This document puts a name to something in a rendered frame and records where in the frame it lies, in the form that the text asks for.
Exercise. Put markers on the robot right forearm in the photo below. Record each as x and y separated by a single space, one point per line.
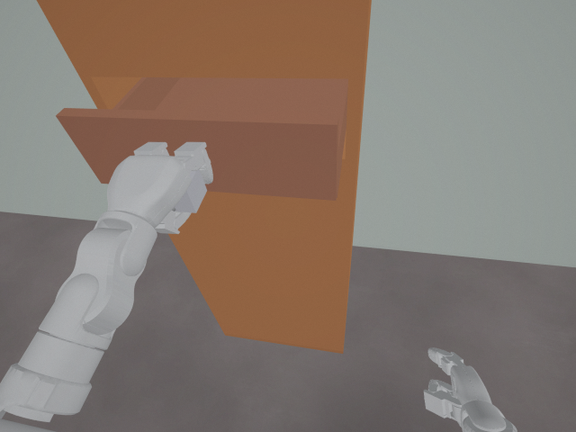
482 416

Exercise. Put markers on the drawer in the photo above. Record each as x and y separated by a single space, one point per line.
265 136

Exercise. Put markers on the cabinet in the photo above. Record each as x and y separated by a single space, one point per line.
271 268

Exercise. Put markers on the robot left forearm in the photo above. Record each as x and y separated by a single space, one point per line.
53 375

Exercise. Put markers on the robot left hand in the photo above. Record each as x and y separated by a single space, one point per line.
151 183

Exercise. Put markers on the handle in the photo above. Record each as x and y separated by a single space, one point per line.
193 197

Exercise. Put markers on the robot right hand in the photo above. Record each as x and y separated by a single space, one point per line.
446 400

